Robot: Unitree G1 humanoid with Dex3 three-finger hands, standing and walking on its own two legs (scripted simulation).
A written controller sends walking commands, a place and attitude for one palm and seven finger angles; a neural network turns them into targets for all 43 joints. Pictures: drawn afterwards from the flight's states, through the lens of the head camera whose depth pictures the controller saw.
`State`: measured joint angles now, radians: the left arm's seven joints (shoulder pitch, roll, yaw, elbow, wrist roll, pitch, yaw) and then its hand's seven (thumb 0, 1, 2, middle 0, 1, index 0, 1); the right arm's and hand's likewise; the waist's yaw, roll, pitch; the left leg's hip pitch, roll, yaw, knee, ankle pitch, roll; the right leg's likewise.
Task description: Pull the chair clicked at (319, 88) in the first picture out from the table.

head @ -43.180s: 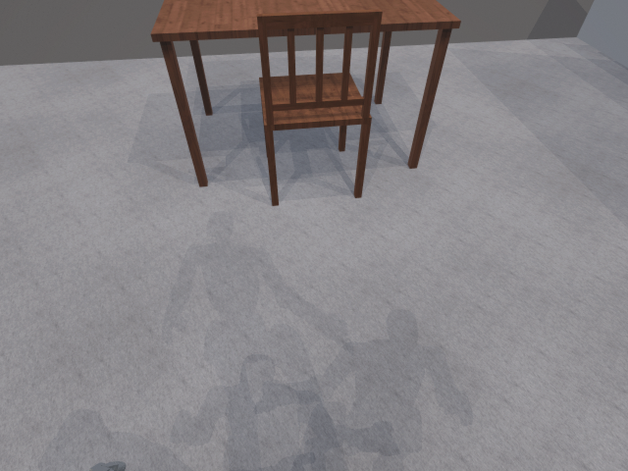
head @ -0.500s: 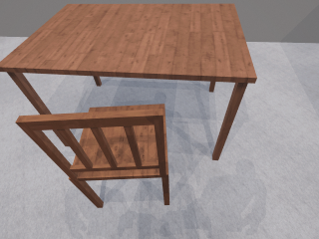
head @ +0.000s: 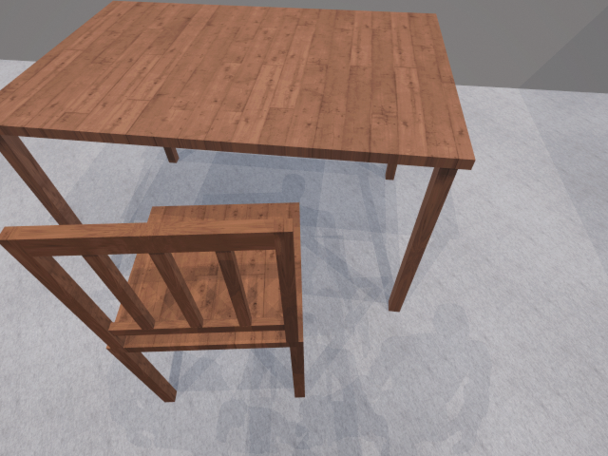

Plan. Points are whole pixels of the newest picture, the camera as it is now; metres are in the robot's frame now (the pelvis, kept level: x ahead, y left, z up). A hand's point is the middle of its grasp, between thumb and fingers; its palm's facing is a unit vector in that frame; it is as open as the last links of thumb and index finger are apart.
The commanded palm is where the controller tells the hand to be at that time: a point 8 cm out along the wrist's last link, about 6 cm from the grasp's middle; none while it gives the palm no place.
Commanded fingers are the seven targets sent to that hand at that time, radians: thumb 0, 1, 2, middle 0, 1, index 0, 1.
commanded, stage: come to a stop and stand still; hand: left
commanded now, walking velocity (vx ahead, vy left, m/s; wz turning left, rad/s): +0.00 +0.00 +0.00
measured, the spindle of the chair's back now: (180, 290) +0.40 +0.26 -0.11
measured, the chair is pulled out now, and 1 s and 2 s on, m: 0.18 0.18 0.18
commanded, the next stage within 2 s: look again from close up in 0.02 s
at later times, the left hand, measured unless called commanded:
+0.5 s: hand out of the picture +0.00 +0.18 -0.17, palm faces +0.01 -0.98 -0.20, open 7.4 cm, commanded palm none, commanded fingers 0.00 0.90 0.90 -0.20 -0.30 -0.20 -0.30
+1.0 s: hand out of the picture -0.01 +0.18 -0.18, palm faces +0.01 -0.98 -0.19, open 7.4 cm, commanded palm +0.08 +0.24 -0.07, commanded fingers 0.00 0.85 0.88 -0.20 -0.29 -0.20 -0.29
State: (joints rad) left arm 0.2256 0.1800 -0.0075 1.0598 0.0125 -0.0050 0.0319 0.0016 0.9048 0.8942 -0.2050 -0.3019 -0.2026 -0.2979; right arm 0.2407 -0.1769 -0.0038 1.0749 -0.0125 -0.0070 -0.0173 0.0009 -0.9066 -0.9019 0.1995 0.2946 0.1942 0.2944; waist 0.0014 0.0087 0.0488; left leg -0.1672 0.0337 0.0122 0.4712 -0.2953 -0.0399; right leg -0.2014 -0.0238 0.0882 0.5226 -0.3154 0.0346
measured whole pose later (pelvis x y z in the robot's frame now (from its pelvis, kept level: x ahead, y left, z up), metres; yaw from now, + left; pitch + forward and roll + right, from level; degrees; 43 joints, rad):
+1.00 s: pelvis -0.01 +0.01 +0.00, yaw +0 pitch -1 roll +0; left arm 0.29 0.16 -0.01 1.09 0.02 -0.01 0.04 0.00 0.90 0.89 -0.20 -0.30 -0.20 -0.30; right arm 0.28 -0.14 -0.01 1.12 -0.01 -0.01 -0.02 0.00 -0.91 -0.90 0.20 0.29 0.19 0.29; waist 0.00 -0.01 0.04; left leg -0.19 0.03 0.01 0.49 -0.28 -0.02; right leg -0.19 -0.03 0.09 0.48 -0.27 0.05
